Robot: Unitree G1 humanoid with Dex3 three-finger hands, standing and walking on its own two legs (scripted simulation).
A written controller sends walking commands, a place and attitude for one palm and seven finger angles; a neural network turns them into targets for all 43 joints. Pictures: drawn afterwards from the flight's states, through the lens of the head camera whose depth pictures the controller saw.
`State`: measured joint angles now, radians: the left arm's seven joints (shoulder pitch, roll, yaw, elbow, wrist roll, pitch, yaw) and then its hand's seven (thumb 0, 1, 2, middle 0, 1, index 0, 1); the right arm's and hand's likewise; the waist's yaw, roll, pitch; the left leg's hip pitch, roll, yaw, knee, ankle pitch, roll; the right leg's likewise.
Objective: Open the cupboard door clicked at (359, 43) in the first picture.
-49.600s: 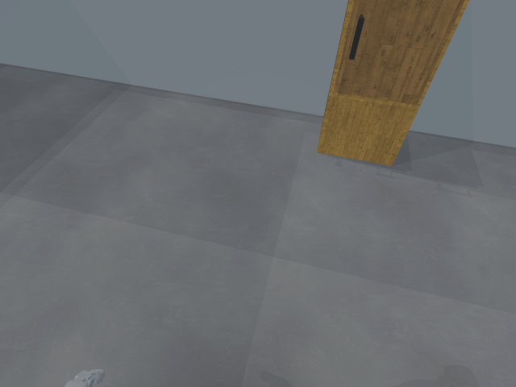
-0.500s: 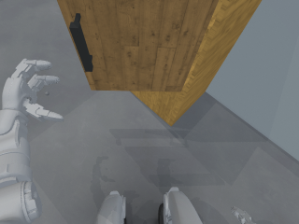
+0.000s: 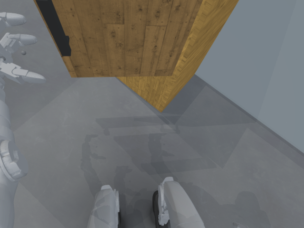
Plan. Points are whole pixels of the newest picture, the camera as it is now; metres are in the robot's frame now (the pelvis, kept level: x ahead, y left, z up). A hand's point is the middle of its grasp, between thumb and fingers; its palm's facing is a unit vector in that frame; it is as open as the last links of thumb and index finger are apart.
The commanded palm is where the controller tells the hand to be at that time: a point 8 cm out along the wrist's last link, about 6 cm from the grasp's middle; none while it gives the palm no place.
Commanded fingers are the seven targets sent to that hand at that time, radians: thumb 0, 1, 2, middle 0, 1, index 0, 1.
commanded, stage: move the hooked fingers beside the handle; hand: left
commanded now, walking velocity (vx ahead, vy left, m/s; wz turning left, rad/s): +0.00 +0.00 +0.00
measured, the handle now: (57, 23) +0.62 +0.20 +0.06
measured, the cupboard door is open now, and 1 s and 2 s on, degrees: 45 45 44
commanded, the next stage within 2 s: slide the fingers in behind the handle in 1.34 s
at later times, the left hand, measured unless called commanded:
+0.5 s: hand (31, 39) +0.57 +0.26 +0.05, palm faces +0.02 -1.00 -0.02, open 14.0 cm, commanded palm +0.56 +0.28 +0.06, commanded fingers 0.00 -0.50 0.30 -0.30 -1.20 -0.30 -1.20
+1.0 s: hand (37, 40) +0.56 +0.24 +0.06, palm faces +0.03 -1.00 -0.02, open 14.0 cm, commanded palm +0.55 +0.27 +0.06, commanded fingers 0.00 -0.50 0.30 -0.30 -1.20 -0.30 -1.20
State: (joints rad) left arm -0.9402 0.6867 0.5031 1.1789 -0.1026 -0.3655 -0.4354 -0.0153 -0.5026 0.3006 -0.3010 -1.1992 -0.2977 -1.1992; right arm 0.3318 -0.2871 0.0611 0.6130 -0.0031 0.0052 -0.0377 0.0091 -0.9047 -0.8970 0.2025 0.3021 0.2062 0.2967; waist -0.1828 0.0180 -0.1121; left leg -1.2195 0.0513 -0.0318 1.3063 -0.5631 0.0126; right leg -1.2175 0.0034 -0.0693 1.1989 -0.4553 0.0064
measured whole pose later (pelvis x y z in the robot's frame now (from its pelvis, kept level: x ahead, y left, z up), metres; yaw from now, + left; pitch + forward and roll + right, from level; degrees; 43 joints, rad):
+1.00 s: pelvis +0.01 +0.00 +0.00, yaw -1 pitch +30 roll -6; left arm -1.01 0.71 0.51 1.21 -0.03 -0.34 -0.35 -0.01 -0.50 0.30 -0.30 -1.20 -0.30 -1.20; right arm 0.34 -0.27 0.08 0.57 -0.02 0.09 0.00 0.00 -0.91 -0.90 0.20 0.30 0.21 0.30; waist -0.23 0.03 -0.10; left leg -1.24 0.07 -0.04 1.30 -0.58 0.01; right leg -1.23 0.02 -0.08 1.17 -0.46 0.01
